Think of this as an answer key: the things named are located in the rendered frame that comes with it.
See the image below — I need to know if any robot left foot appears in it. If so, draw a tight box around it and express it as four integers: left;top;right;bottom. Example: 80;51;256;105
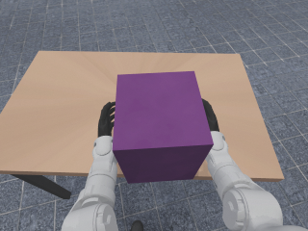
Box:
130;220;143;231

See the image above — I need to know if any left robot forearm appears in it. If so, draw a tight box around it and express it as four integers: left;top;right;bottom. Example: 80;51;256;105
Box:
61;136;117;231

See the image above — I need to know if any right robot hand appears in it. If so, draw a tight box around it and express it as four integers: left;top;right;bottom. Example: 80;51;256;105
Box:
201;98;219;132

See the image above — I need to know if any right robot upper arm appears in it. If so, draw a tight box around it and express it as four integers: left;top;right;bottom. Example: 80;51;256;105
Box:
222;188;308;231

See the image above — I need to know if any table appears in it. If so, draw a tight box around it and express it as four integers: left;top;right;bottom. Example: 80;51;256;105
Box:
0;50;285;199

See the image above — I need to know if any left robot hand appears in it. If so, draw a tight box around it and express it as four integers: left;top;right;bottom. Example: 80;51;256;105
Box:
97;102;116;138

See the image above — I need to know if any carton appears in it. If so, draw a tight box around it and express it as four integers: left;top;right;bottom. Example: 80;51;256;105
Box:
112;71;214;184

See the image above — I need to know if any left robot upper arm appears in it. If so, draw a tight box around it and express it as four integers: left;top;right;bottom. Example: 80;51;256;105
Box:
62;203;118;231

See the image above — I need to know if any right robot forearm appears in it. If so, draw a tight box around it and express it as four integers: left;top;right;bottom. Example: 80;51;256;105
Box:
205;131;283;224

